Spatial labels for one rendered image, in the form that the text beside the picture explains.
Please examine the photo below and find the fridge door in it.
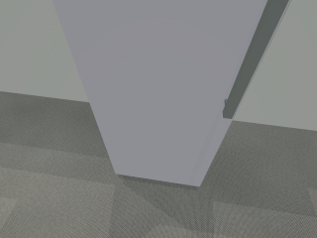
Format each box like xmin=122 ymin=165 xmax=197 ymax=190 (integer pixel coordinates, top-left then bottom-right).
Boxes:
xmin=52 ymin=0 xmax=290 ymax=186

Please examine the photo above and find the handle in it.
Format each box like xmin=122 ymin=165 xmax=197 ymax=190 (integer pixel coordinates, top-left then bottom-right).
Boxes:
xmin=222 ymin=0 xmax=289 ymax=119

